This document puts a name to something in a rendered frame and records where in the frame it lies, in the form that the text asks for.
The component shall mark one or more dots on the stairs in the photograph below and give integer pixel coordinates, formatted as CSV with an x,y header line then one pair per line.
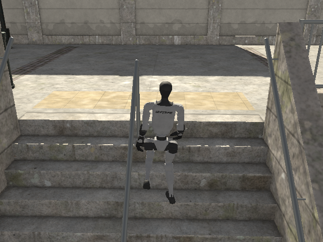
x,y
67,183

